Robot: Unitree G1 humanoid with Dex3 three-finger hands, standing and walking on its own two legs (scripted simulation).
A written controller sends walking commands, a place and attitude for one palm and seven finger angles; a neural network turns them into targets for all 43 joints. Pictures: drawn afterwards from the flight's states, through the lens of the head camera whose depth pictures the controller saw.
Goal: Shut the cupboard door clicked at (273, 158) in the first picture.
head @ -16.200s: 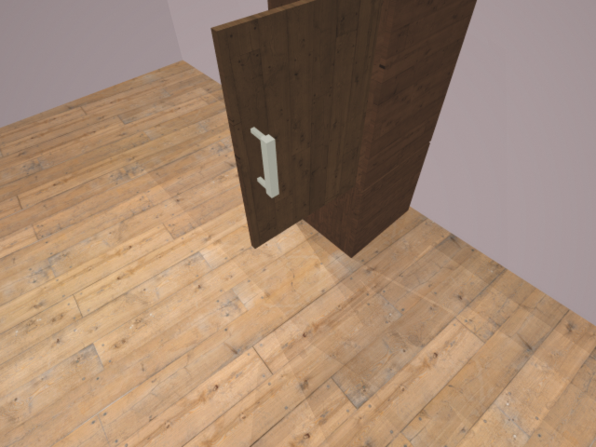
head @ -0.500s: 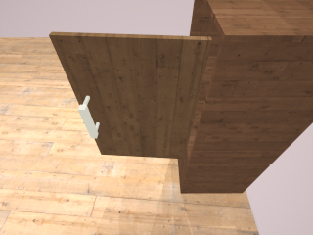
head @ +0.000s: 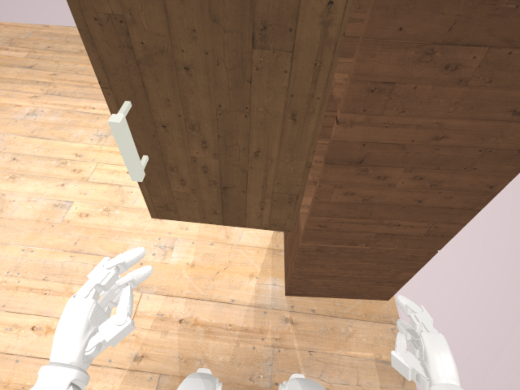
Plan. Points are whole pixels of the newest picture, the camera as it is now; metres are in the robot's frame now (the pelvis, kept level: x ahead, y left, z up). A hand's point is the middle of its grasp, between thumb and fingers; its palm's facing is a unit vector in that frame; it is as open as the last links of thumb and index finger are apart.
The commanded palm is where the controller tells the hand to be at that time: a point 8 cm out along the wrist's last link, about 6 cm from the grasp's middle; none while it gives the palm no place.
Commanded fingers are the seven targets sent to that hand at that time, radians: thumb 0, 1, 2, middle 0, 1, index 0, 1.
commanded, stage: raise the hand and make a fist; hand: left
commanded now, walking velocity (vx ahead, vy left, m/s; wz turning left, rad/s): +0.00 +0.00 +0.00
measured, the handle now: (132, 143) +0.54 +0.28 +0.04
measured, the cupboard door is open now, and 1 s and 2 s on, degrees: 87 87 87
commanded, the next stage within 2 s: bring the fist close to the handle in 1.56 s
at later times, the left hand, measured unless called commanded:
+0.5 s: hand (98, 322) +0.21 +0.23 +0.03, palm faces +0.01 -1.00 -0.02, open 4.1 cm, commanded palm +0.18 +0.27 +0.02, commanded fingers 0.00 0.90 0.90 -0.99 -1.16 -0.99 -1.16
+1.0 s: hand (96, 319) +0.21 +0.23 +0.03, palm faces -0.05 -1.00 -0.03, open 3.0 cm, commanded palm +0.19 +0.29 +0.04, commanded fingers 0.00 0.90 0.90 -1.30 -1.50 -1.30 -1.50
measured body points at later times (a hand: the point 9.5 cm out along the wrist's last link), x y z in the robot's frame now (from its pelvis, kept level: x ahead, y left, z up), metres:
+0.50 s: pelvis -0.01 +0.03 -0.02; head +0.05 +0.04 +0.42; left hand +0.20 +0.28 +0.03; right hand +0.14 -0.19 -0.11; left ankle +0.03 +0.14 -0.67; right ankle +0.02 -0.08 -0.67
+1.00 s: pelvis +0.00 +0.05 -0.02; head +0.06 +0.06 +0.43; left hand +0.21 +0.29 +0.03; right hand +0.21 -0.17 -0.07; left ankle +0.03 +0.14 -0.67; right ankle +0.02 -0.08 -0.67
